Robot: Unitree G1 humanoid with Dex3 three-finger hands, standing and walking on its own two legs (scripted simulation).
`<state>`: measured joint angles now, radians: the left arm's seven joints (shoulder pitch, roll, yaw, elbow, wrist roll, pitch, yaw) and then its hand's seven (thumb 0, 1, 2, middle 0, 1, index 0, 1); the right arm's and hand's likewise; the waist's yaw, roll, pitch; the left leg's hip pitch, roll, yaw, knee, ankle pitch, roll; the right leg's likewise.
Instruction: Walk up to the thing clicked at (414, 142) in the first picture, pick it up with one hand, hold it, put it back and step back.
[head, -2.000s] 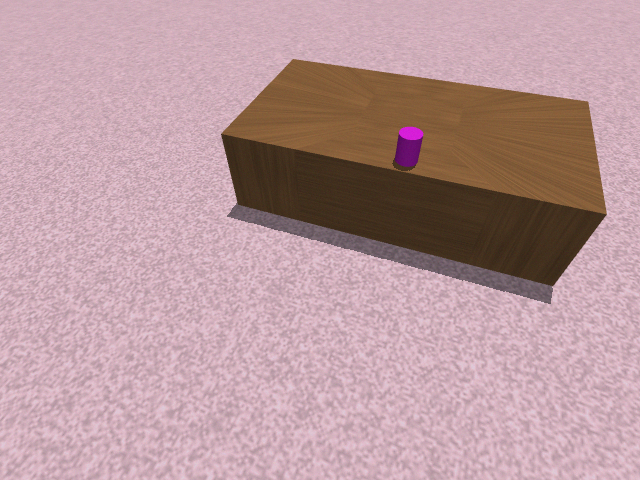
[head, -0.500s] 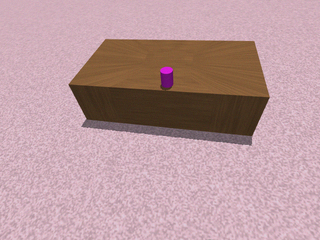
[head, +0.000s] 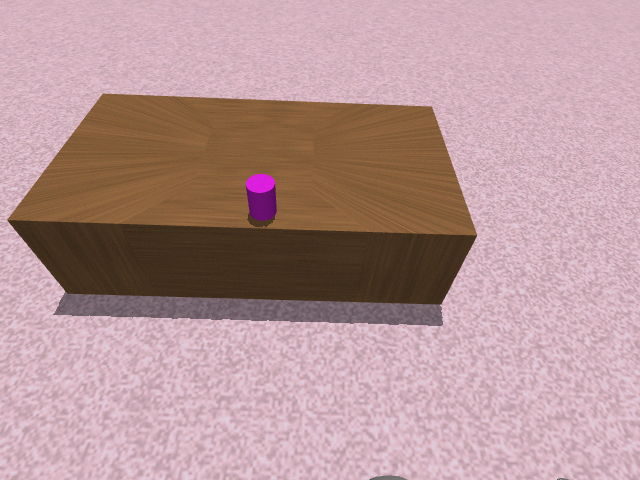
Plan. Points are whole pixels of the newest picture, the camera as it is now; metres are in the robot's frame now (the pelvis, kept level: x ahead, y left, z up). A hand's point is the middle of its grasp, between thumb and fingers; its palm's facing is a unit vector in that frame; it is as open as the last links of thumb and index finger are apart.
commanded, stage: walk up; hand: left
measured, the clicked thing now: (261, 197) +0.91 +0.16 -0.32
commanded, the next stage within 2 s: none
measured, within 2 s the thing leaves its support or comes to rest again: neither
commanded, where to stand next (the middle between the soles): +0.53 -0.04 m, yaw -2 degrees
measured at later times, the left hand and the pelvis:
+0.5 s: hand (189, 387) +0.28 +0.21 -0.11, palm faces -0.07 -0.92 -0.38, open 7.4 cm; pelvis +0.19 -0.06 +0.00, yaw -4 degrees
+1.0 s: hand (187, 297) +0.45 +0.25 -0.13, palm faces -0.14 -0.93 -0.35, open 7.4 cm; pelvis +0.36 -0.02 +0.01, yaw -4 degrees
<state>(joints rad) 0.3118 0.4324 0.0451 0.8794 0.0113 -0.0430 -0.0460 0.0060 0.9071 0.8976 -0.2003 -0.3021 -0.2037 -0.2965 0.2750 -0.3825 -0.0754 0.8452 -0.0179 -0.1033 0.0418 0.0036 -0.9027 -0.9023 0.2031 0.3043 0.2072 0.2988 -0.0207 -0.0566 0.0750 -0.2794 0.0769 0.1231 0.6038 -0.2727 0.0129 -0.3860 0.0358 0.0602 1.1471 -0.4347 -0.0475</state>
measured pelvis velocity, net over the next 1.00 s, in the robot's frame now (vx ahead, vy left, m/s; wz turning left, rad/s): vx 0.36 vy -0.02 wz -0.08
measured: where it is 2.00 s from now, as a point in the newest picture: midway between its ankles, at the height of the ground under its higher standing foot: (326, 392)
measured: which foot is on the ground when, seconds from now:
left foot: down 0.00-0.28, up 0.30-0.66, down 0.68-1.00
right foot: up 0.00-0.24, down 0.26-0.72, up 0.74-1.00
